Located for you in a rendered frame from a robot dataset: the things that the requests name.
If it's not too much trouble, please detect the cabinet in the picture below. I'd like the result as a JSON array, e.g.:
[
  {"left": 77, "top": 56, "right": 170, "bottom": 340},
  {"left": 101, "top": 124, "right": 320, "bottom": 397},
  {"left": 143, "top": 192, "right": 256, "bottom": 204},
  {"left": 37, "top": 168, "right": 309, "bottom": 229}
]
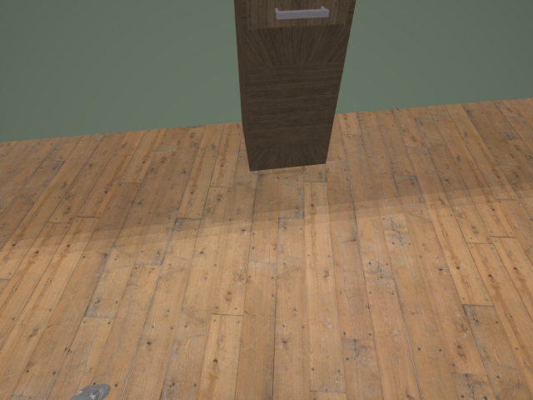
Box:
[{"left": 234, "top": 0, "right": 356, "bottom": 171}]

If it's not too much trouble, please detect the drawer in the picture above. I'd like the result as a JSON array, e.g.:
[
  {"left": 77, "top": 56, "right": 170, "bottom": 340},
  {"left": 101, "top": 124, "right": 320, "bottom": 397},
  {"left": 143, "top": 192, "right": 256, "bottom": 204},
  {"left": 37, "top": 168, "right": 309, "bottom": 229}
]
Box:
[{"left": 247, "top": 0, "right": 350, "bottom": 28}]

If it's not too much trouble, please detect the handle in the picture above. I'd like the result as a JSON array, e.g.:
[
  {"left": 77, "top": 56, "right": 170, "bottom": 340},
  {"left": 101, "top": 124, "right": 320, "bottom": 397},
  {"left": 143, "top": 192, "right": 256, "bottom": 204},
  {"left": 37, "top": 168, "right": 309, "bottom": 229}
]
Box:
[{"left": 275, "top": 6, "right": 329, "bottom": 19}]

